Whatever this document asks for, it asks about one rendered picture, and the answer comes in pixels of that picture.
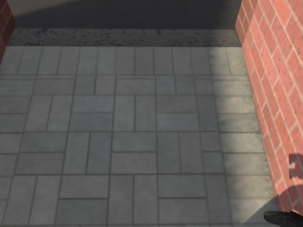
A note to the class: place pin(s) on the robot right hand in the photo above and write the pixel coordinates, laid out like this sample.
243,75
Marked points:
284,219

